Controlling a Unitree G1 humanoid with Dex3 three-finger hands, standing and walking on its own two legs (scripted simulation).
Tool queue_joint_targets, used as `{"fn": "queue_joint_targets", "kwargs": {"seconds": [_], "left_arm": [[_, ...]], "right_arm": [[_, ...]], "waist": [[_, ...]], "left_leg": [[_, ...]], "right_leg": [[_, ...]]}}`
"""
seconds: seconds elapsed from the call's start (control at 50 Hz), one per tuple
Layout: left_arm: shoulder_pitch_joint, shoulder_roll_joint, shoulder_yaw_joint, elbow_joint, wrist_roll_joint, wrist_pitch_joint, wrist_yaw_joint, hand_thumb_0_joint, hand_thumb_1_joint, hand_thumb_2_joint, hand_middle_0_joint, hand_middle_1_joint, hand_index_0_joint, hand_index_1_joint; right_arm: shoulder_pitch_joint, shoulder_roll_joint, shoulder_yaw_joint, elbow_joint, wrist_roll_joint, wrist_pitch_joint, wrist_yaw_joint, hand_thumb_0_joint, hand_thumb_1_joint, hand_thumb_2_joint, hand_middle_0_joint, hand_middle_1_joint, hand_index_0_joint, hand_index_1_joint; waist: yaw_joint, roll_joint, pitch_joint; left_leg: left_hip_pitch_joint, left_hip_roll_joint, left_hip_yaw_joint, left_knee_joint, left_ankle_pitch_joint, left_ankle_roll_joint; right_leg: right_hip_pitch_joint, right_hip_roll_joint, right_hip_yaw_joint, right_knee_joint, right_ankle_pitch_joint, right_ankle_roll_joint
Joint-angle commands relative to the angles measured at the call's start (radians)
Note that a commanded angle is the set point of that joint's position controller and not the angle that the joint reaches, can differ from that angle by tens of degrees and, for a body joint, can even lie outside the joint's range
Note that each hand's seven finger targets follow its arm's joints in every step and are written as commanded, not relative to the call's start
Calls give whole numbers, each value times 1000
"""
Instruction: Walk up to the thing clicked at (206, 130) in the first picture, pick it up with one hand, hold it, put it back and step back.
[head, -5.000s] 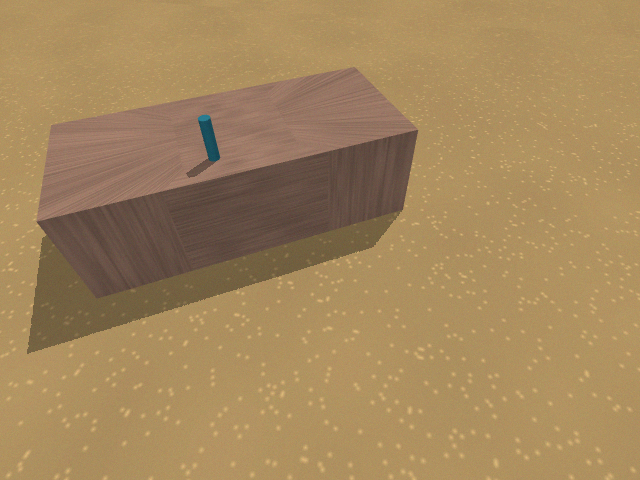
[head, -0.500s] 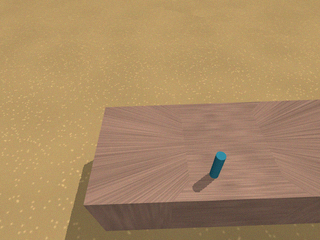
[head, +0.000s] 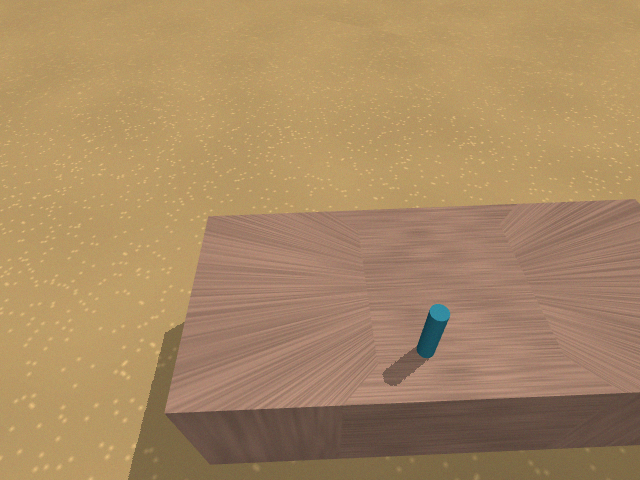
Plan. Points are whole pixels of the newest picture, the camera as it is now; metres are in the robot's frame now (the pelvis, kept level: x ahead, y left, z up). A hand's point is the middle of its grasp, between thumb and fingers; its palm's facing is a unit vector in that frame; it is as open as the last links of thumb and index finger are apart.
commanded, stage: stand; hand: right
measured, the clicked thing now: (432, 332) +0.47 -0.22 -0.28
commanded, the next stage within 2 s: none
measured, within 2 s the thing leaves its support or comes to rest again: neither
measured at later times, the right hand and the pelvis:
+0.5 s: hand out of the picture +0.06 -0.26 -0.16, palm faces -0.03 +0.95 -0.33, open 7.4 cm; pelvis +0.00 -0.01 +0.00, yaw +1 degrees
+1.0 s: hand out of the picture +0.07 -0.26 -0.16, palm faces -0.03 +0.94 -0.33, open 7.4 cm; pelvis +0.00 -0.01 +0.00, yaw +1 degrees
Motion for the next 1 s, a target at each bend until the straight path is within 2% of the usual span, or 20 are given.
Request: {"fn": "queue_joint_targets", "kwargs": {"seconds": [0.0, 0.04, 0.22, 0.4, 0.6, 0.7, 0.9, 0.98], "left_arm": [[-45, 223, 39, -62, -4, -27, 11, 0, 900, 900, -200, -300, -200, -300], [-47, 223, 39, -63, -3, -26, 12, 0, 900, 900, -200, -300, -200, -300], [-32, 224, 32, -60, -3, -28, 10, 0, 900, 900, -200, -300, -200, -300], [-23, 232, 32, -58, -2, -26, 11, 0, 900, 900, -200, -300, -200, -300], [-16, 227, 30, -58, -2, -29, 11, 0, 900, 900, -200, -300, -200, -300], [-16, 232, 32, -57, -3, -27, 10, 0, 900, 900, -200, -300, -200, -300], [-14, 228, 31, -59, -1, -29, 12, 0, 899, 900, -200, -300, -200, -300], [-13, 230, 31, -58, -1, -30, 12, 0, 899, 900, -200, -300, -200, -300]], "right_arm": [[-39, -210, -36, -54, -4, -20, -6, 0, -900, -900, 200, 300, 200, 300], [-40, -212, -37, -56, -5, -19, -5, 0, -900, -900, 200, 300, 200, 300], [-31, -212, -35, -55, -4, -21, -4, 0, -900, -900, 200, 300, 200, 300], [-25, -212, -34, -54, -4, -18, -3, 0, -900, -900, 200, 300, 200, 300], [-16, -217, -36, -58, -5, -17, -3, 0, -900, -900, 200, 300, 200, 300], [-6, -214, -32, -58, -6, -16, -3, 0, -900, -900, 200, 300, 200, 300], [-6, -220, -33, -64, -6, -17, -6, 0, -900, -900, 200, 300, 200, 300], [-2, -216, -32, -63, -5, -17, -6, 0, -900, -900, 200, 300, 200, 300]], "waist": [[6, 2, -92], [6, 10, -84], [6, 6, -92], [11, 11, -71], [10, 3, -73], [12, 14, -60], [10, 10, -94], [11, 7, -82]], "left_leg": [[-19, 117, -97, -59, 118, 30], [-35, 114, -97, -61, 95, 30], [-20, 117, -102, -58, 109, 30], [-39, 113, -110, -61, 55, 33], [-45, 111, -106, -47, 77, 34], [-58, 109, -106, -51, 48, 31], [-26, 116, -107, -46, 111, 32], [-37, 115, -106, -47, 106, 32]], "right_leg": [[48, -124, 112, -49, 131, -19], [49, -123, 109, -51, 115, -17], [34, -125, 110, -47, 130, -22], [23, -121, 112, -58, 46, -21], [31, -122, 112, -56, 98, -21], [23, -122, 116, -59, 49, -22], [45, -125, 107, -41, 138, -23], [49, -125, 108, -47, 138, -21]]}}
